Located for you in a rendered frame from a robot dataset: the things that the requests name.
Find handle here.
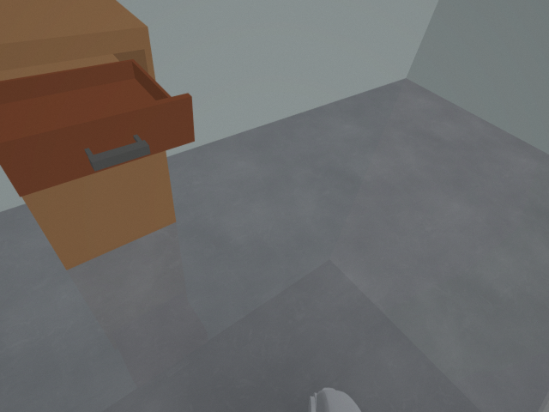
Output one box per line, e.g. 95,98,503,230
84,135,150,171

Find robot right thigh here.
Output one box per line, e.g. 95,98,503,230
309,390,361,412

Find cabinet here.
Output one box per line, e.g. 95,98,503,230
0,0,176,270

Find drawer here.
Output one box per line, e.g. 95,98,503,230
0,59,195,197

